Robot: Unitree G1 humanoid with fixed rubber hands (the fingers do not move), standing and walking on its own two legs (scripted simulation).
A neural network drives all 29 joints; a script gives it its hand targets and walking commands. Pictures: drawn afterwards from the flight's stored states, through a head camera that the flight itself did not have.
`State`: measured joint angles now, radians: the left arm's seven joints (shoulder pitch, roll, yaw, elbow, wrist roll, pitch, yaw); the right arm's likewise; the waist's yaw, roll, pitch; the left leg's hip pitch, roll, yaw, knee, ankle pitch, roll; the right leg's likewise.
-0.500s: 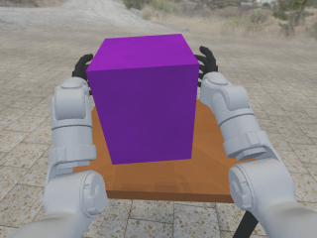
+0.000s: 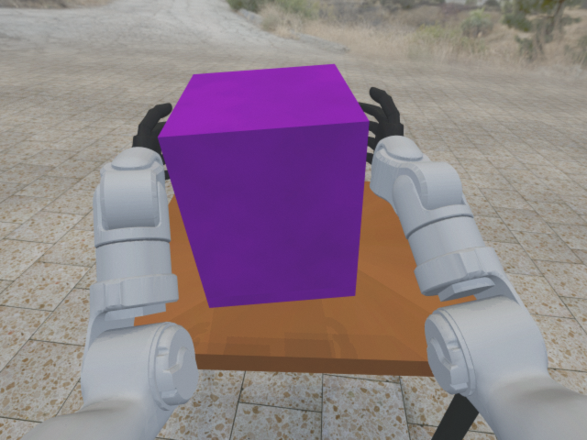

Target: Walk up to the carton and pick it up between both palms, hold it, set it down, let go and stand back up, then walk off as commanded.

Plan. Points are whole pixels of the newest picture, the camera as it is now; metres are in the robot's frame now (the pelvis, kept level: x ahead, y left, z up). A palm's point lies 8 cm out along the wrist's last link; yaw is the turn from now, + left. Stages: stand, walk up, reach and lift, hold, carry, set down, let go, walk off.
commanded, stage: hold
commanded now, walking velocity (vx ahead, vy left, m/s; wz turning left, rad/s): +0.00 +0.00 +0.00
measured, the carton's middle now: (273, 183) +0.39 +0.00 +0.25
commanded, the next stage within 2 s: none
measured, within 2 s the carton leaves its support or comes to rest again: neither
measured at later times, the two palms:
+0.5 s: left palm (147, 163) +0.36 +0.16 +0.29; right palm (387, 146) +0.35 -0.13 +0.32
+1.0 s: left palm (146, 158) +0.36 +0.16 +0.30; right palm (387, 144) +0.35 -0.13 +0.32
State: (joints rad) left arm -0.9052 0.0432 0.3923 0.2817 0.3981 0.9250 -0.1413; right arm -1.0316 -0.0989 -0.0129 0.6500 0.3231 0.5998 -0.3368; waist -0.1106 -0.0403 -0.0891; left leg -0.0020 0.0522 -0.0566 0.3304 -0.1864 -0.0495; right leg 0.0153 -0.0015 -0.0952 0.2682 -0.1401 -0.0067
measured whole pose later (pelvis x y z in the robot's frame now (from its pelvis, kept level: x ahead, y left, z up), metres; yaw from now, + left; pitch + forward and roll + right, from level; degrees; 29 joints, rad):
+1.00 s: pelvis +0.00 +0.00 +0.00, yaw +0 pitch -8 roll -1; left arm -0.94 0.06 0.40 0.33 0.39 0.92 -0.14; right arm -1.06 -0.10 -0.02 0.68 0.31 0.61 -0.34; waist -0.10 -0.05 -0.10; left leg -0.01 0.05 -0.05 0.33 -0.18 -0.05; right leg 0.00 0.00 -0.09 0.28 -0.14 -0.01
